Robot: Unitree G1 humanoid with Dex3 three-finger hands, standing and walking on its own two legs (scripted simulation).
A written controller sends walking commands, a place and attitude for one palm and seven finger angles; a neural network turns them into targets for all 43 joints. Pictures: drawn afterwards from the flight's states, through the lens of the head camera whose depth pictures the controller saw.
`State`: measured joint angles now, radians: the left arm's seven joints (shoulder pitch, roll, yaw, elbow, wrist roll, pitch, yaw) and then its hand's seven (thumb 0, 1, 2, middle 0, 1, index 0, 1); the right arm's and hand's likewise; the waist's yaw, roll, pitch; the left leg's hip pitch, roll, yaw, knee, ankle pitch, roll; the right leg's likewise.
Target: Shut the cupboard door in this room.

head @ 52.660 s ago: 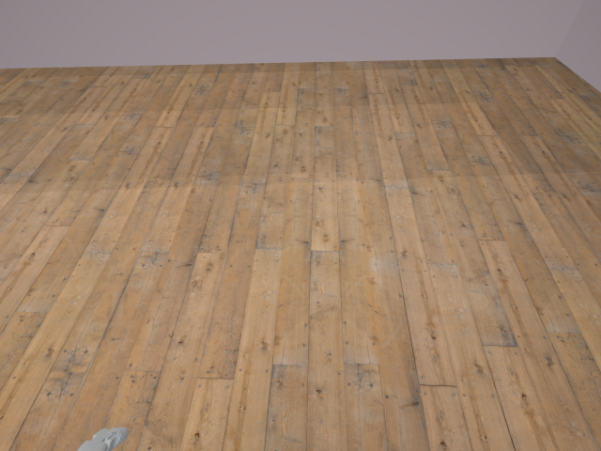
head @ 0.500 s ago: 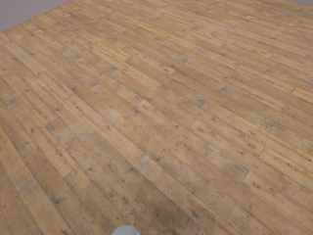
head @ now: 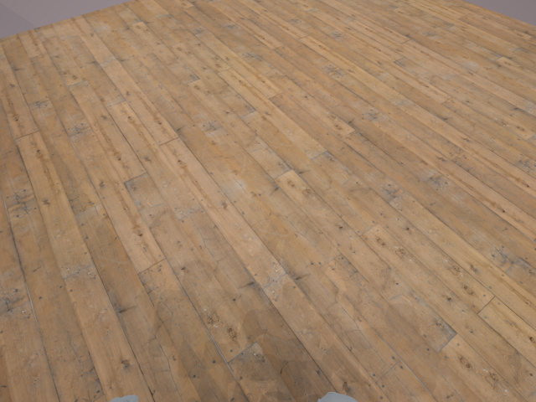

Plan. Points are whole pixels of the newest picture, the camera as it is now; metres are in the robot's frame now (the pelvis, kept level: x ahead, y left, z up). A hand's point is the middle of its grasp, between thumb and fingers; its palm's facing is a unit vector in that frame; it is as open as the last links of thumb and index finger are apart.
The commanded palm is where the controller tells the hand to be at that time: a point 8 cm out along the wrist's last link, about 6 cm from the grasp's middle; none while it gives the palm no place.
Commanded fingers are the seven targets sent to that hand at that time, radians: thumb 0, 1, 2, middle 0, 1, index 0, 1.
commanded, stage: turn or walk to find it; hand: left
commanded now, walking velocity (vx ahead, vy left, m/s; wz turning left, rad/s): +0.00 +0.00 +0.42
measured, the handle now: out of the picture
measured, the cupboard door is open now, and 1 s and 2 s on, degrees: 88 88 88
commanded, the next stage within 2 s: none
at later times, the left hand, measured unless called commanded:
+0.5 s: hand out of the picture +0.00 +0.16 -0.16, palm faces +0.28 -0.92 -0.27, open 7.3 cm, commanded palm none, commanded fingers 0.00 0.90 0.90 -0.20 -0.30 -0.20 -0.30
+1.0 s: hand out of the picture +0.02 +0.20 -0.16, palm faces +0.43 -0.87 -0.25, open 7.3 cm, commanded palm none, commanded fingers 0.00 0.90 0.90 -0.20 -0.30 -0.20 -0.30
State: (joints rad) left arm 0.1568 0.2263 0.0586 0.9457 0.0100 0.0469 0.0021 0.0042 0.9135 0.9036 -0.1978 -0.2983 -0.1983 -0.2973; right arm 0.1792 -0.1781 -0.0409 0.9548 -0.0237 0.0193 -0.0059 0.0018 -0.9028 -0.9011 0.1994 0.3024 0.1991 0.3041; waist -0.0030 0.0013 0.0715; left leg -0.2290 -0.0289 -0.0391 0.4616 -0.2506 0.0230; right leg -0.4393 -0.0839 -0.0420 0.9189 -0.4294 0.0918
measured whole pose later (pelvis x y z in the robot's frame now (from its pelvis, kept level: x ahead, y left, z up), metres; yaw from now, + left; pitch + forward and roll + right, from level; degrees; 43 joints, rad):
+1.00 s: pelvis +0.02 -0.02 +0.00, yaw +26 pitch +1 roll +0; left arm 0.14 0.21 0.05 0.93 0.01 0.04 0.00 0.00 0.91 0.90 -0.20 -0.30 -0.20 -0.30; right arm 0.19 -0.19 -0.05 0.96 -0.03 0.03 0.00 0.00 -0.90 -0.90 0.20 0.30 0.20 0.30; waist -0.02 0.02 0.08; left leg -0.25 -0.03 -0.05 0.49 -0.26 0.01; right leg -0.38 -0.07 -0.05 0.78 -0.42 0.09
